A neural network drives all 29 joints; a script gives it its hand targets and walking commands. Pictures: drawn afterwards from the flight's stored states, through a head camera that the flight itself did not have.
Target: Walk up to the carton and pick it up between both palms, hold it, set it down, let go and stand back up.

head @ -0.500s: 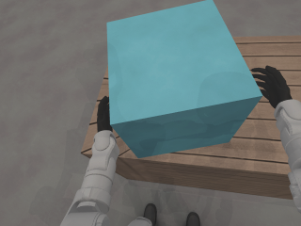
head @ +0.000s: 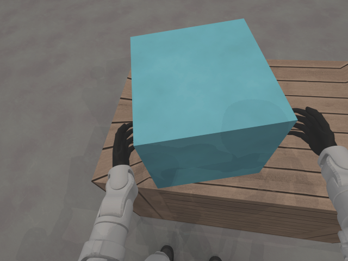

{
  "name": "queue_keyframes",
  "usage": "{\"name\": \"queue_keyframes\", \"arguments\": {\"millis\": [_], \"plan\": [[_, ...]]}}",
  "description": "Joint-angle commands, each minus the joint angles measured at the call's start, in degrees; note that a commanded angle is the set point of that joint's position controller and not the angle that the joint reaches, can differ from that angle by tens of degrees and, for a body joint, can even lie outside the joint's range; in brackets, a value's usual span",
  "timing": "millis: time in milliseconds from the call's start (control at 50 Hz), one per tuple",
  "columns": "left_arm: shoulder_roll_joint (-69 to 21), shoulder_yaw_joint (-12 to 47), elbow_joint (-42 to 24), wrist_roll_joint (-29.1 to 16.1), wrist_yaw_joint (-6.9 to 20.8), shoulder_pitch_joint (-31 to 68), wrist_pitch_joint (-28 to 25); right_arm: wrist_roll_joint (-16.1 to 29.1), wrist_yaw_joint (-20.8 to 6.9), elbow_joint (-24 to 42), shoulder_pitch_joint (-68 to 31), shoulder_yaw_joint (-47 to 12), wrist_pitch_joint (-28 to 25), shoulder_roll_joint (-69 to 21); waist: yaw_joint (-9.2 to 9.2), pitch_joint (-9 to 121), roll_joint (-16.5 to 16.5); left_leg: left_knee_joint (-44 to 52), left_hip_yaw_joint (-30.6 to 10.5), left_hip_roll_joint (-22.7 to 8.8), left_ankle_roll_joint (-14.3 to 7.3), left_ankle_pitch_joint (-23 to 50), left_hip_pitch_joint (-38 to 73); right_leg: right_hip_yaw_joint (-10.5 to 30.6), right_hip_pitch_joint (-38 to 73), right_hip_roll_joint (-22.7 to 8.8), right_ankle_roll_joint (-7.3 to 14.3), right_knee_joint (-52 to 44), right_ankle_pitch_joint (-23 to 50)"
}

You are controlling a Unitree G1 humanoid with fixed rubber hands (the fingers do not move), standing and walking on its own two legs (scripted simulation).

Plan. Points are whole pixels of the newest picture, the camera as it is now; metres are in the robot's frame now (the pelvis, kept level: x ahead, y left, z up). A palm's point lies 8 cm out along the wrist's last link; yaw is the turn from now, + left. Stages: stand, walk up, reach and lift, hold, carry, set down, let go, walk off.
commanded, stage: set down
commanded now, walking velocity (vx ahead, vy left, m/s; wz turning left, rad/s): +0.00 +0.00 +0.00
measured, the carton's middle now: (198, 108) +0.49 +0.04 +0.00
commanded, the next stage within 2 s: none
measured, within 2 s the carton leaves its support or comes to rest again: neither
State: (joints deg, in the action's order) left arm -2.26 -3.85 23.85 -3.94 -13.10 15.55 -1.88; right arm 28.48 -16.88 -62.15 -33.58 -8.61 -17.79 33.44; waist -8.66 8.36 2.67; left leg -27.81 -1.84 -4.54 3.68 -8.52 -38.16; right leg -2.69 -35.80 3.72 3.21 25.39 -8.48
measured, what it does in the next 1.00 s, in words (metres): stands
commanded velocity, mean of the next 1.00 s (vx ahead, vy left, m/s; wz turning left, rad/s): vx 0.00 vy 0.00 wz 0.00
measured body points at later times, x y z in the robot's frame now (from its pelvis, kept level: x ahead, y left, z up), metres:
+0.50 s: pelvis -0.01 +0.00 +0.00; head +0.06 -0.01 +0.44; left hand +0.29 +0.21 +0.01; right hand +0.34 -0.26 -0.01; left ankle +0.03 +0.16 -0.73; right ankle +0.02 -0.09 -0.73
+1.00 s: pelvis +0.01 +0.00 +0.00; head +0.03 -0.01 +0.45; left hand +0.24 +0.21 -0.01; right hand +0.28 -0.29 -0.02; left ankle +0.03 +0.16 -0.73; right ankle +0.02 -0.09 -0.73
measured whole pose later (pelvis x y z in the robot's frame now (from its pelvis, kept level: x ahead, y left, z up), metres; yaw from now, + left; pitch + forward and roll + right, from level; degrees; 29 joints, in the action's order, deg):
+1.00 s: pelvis +0.01 +0.00 +0.00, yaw +0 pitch +7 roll +0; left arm 0.3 -0.9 16.4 -5.1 -15.2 -7.8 -6.5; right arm 33.7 -20.9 -54.1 -5.7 -11.5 -25.6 32.7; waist -3.2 5.6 0.6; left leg -32.4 -1.5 -2.6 3.4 -13.8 -26.0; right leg 0.0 -25.8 2.8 2.8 34.1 -15.7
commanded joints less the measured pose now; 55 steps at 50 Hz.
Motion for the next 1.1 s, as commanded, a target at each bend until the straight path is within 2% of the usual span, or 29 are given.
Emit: {"name": "queue_keyframes", "arguments": {"millis": [0, 80, 100, 120, 140, 200, 220, 260, 300, 340, 360, 400, 420, 480, 540, 560, 600, 620, 640, 660, 720, 760, 780, 820, 840, 860, 980, 1000, 1080], "plan": [[5.74, -2.51, -6.57, -0.41, 1.33, 13.95, -6.83, 0.70, -0.13, 8.39, -19.38, 3.19, -7.08, 14.31, 1.30, 30.62, -14.30, 1.02, 4.99, 5.51, -1.51, 12.45, 4.40, 6.45, 35.10, -0.23, -4.43, 3.01, 24.15], [6.57, -2.35, -12.57, -1.59, 0.75, 6.80, -10.48, 2.99, -0.33, 13.11, -10.48, 0.10, -9.77, 13.87, 0.87, 29.06, -15.68, 1.65, 4.64, 5.19, -2.16, 13.61, 6.84, 6.92, 39.20, -0.93, -5.42, 3.77, 28.52], [7.85, -2.13, -10.08, -2.62, 1.31, 10.18, -11.28, 2.32, -0.14, 12.35, -12.79, 0.99, -10.48, 14.63, 2.29, 29.05, -17.98, 0.78, 4.65, 5.52, -1.94, 10.73, 2.86, 8.57, 40.06, -1.29, -5.69, 3.87, 27.15], [11.25, -4.17, -6.97, -4.07, 1.52, 18.01, -12.35, 1.91, 0.46, 13.44, -18.22, 0.35, -10.77, 12.41, 0.29, 27.86, -18.27, 1.64, 5.53, 5.94, -2.32, 4.03, -2.21, 10.52, 39.45, -3.71, -7.34, 3.53, 20.75], [9.89, -0.74, -12.64, -4.60, 1.45, 11.72, -12.81, 2.54, 0.26, 14.13, -11.65, 1.17, -10.69, 14.69, 2.80, 31.76, -17.14, 1.61, 4.56, 5.25, -2.24, 7.70, 2.36, 7.62, 39.95, -2.62, -6.27, 4.55, 23.84], [12.51, -1.97, -16.25, -3.55, 0.70, 9.90, -13.37, 3.32, 0.57, 16.13, -9.03, 1.32, -12.11, 15.08, 2.32, 32.59, -14.27, -0.79, 4.67, 5.83, -1.58, 9.33, 4.01, 7.95, 39.48, -2.39, -5.35, 5.07, 22.49], [8.80, 0.77, -19.16, -3.81, 0.20, 6.14, -14.02, 5.61, -0.12, 15.56, -5.01, 1.89, -12.72, 15.84, 4.53, 33.02, -11.55, -0.59, 3.00, 5.16, -0.85, 10.77, 5.00, 7.26, 36.43, -2.44, -5.10, 5.58, 24.90], [11.72, -2.11, -14.46, -4.54, 0.77, 8.32, -13.19, 3.99, 0.08, 19.52, -8.11, 1.69, -12.31, 16.35, 1.68, 34.78, -16.20, -1.09, 3.56, 5.53, -1.78, 6.37, 2.61, 9.62, 36.76, -3.30, -5.07, 4.64, 17.89], [10.08, -1.14, -13.35, -2.61, 0.40, 3.36, -11.86, 4.32, 0.11, 14.55, -2.14, 4.22, -12.78, 17.93, 4.69, 30.33, -12.21, -0.59, 3.45, 5.54, -0.89, 7.06, 6.10, 9.34, 34.86, -3.31, -4.55, 4.31, 20.39], [9.67, -1.91, -5.68, -3.75, 1.19, 13.57, -9.84, 3.36, -0.67, 12.63, -11.93, 2.50, -10.96, 15.09, 3.44, 27.09, -12.58, -0.70, 3.27, 5.59, -1.19, 2.12, 4.32, 9.19, 29.67, -3.00, -3.73, 3.36, 9.37], [6.52, 1.07, -11.66, -3.45, 0.52, 7.10, -9.44, 4.28, -1.11, 12.17, -5.58, 4.32, -10.59, 17.97, 5.33, 28.63, -10.76, -0.28, 2.63, 4.74, -0.49, 4.09, 10.02, 7.09, 28.36, -1.73, -2.73, 2.85, 10.88], [5.67, 0.53, -11.06, -2.28, 0.28, 3.95, -8.23, 5.42, -2.28, 11.02, -3.92, 2.26, -10.63, 17.54, 3.45, 23.74, -9.59, -0.33, 1.59, 4.50, -0.58, 4.66, 13.45, 6.63, 25.15, -0.90, -2.12, 1.91, 6.87], [5.13, 3.54, -18.35, -3.34, -0.23, 2.17, -8.98, 6.54, -2.48, 14.96, -2.74, 3.23, -11.49, 18.12, 6.13, 27.84, -7.44, -0.28, -0.11, 4.08, -0.39, 5.50, 14.56, 4.65, 25.19, 0.10, -1.42, 3.05, 10.80], [2.93, 3.31, -17.01, -1.58, -1.04, -1.79, -7.43, 6.03, -3.61, 9.11, -1.03, 4.94, -11.32, 20.17, 5.49, 23.78, -6.54, -0.40, -1.11, 3.54, 0.14, 9.48, 20.44, 2.98, 20.06, 1.60, -0.06, 2.38, 12.46], [3.91, 0.62, -15.76, 0.29, -1.11, -4.93, -7.27, 6.17, -3.93, 8.33, 3.13, 2.66, -10.86, 17.54, 3.77, 18.06, -9.44, -0.22, -0.17, 4.45, -0.69, 6.38, 18.62, 6.33, 22.71, 0.18, -0.66, 0.64, 8.14], [3.61, 2.38, -14.38, -0.31, -1.00, -5.06, -7.49, 5.40, -4.20, 9.55, 3.28, 4.11, -10.99, 17.89, 5.43, 17.64, -9.82, 0.06, -1.05, 4.09, -0.25, 3.11, 18.74, 5.63, 22.02, 0.15, -0.97, 0.75, 6.46], [5.55, 1.21, -12.92, -1.81, -1.83, 6.42, -6.40, 3.29, -4.48, 9.41, -5.88, 3.89, -9.59, 16.62, 3.38, 17.08, -12.00, 0.26, 1.06, 4.04, -1.27, -6.04, 11.96, 8.40, 20.32, -1.79, -1.59, -0.04, -9.01], [3.52, 2.71, -14.85, -0.76, -1.57, -5.51, -6.92, 5.04, -4.82, 10.10, 5.52, 1.43, -9.99, 16.06, 3.00, 14.23, -12.80, 1.42, 1.03, 3.77, -1.46, -3.64, 14.73, 8.44, 23.32, -1.70, -1.65, -1.27, -5.91], [4.49, 3.66, -18.55, -1.78, -2.19, 0.23, -7.83, 5.14, -4.93, 9.91, 1.74, 3.39, -10.08, 16.46, 5.09, 16.54, -11.52, 1.00, 0.63, 4.11, -1.19, -5.38, 12.48, 8.99, 23.88, -2.61, -1.35, -0.21, -7.31], [4.54, 2.13, -19.05, -0.44, -2.74, -2.53, -8.34, 6.37, -5.13, 11.91, 4.45, 1.48, -10.49, 15.26, 2.18, 15.44, -12.16, 0.72, 1.24, 4.42, -1.13, -3.58, 10.57, 10.47, 24.98, -3.28, -1.61, -0.28, -7.79], [3.56, 4.01, -23.72, 0.40, -3.14, -8.15, -9.24, 7.48, -4.89, 11.37, 10.27, 3.88, -12.37, 17.81, 6.24, 14.79, -8.64, -0.07, 0.84, 4.97, -0.21, -0.96, 12.51, 9.57, 26.28, -2.44, -1.34, 1.94, 3.34], [6.54, 1.36, -19.61, -1.26, -2.85, -0.34, -9.50, 6.14, -4.20, 14.23, 1.33, 4.02, -11.97, 16.19, 4.81, 16.13, -10.88, -1.67, 2.37, 6.30, -0.69, -5.76, 7.39, 11.69, 26.02, -3.95, -1.96, 1.49, -5.47], [5.23, 2.40, -21.67, -1.03, -3.29, -5.94, -9.63, 6.14, -4.35, 13.56, 7.61, 4.04, -11.96, 16.30, 5.46, 15.06, -11.75, -1.33, 1.50, 5.81, -0.54, -5.84, 8.71, 12.61, 25.94, -4.83, -1.57, 0.32, -8.24], [7.06, 2.64, -22.84, -2.17, -2.89, -4.25, -9.50, 5.86, -3.95, 16.98, 6.29, 5.08, -11.92, 16.90, 5.87, 16.72, -10.62, -1.67, 1.47, 5.37, -0.77, -5.22, 9.58, 12.05, 25.75, -4.91, -2.16, 1.38, -4.03], [6.58, 1.03, -18.90, -0.61, -2.57, -4.91, -9.88, 6.76, -3.98, 15.88, 6.59, 2.35, -11.72, 14.40, 3.81, 13.98, -9.93, -1.88, 3.41, 6.50, -0.77, -4.66, 7.31, 12.86, 26.87, -5.18, -1.86, 1.03, -2.45], [3.87, 4.05, -20.05, -0.94, -2.13, -10.95, -9.38, 6.20, -3.92, 15.14, 12.57, 3.47, -11.92, 15.26, 6.52, 14.12, -11.08, -1.30, 1.76, 6.08, -0.38, -1.82, 11.32, 12.09, 26.71, -4.86, -2.01, 0.99, 1.83], [2.17, 2.93, -24.95, 1.11, -1.82, -24.74, -11.04, 7.18, -3.69, 19.01, 20.75, 3.99, -14.99, 19.14, 5.67, 13.63, -9.20, -1.36, 1.53, 5.80, 0.66, 10.30, 19.65, 6.62, 28.38, -0.74, -1.32, 3.04, 23.51], [0.54, 5.07, -22.05, 1.00, -1.10, -22.34, -10.04, 5.15, -3.92, 15.98, 19.03, 6.47, -14.73, 20.33, 8.18, 12.82, -8.74, -1.23, 0.78, 5.66, 0.76, 10.13, 22.50, 4.66, 23.53, -0.21, -1.39, 1.73, 20.42], [0.67, 1.98, -23.04, 1.59, -0.56, -34.22, -10.45, 5.42, -3.64, 17.98, 28.75, 4.88, -15.51, 20.24, 7.97, 5.98, -14.42, -0.04, 2.22, 5.89, -0.22, 10.43, 23.34, 6.68, 25.84, -0.40, -1.62, -1.56, 21.08]]}}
